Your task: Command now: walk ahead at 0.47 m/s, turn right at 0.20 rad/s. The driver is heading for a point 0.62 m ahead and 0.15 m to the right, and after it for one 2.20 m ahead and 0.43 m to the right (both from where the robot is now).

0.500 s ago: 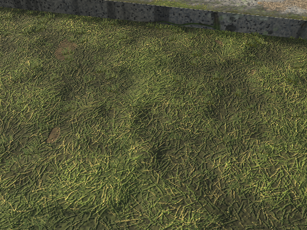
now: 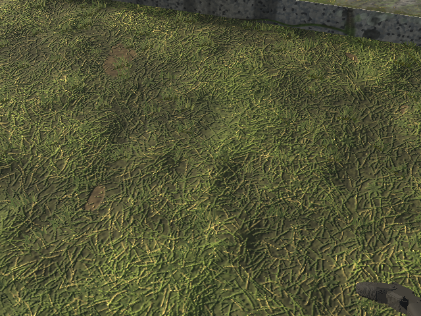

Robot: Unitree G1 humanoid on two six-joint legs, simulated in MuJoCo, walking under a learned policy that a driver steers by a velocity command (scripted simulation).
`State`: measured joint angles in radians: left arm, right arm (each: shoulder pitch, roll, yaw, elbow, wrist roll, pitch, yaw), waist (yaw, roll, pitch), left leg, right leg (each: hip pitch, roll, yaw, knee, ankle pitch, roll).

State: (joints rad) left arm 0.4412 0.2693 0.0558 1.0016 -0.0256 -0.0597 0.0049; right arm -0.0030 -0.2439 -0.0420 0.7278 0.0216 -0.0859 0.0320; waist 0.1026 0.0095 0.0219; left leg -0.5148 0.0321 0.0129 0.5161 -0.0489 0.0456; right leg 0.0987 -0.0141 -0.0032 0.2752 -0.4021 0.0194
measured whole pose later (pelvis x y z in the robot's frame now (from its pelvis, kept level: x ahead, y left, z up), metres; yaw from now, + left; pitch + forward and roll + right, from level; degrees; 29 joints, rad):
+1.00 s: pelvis +0.51 -0.11 +0.01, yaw -23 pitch +1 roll -2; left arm 0.25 0.25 0.06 0.83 0.01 -0.05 0.01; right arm 0.10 -0.27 -0.05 0.81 0.00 -0.09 0.03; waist 0.04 0.06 0.03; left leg -0.59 0.05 -0.01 0.55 0.11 0.01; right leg -0.03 0.10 0.01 0.31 -0.31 -0.07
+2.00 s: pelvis +0.63 -0.17 +0.01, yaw -2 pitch -1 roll +0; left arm 0.21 0.25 0.03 0.81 0.02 -0.01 0.02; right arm 0.18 -0.23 -0.03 0.75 -0.02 0.02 -0.01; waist 0.02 -0.01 0.02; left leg -0.20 -0.01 -0.05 0.52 -0.30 0.00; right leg -0.23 -0.03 0.02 0.50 -0.26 0.04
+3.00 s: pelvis +0.63 -0.16 +0.01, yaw -3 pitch -2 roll +0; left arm 0.24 0.21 0.03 1.10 0.00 0.01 0.05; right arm 0.25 -0.21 -0.01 1.05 0.00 0.00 -0.03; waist 0.01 0.00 0.04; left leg -0.17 -0.02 -0.04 0.49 -0.29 0.01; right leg -0.21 -0.04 0.03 0.49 -0.25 0.04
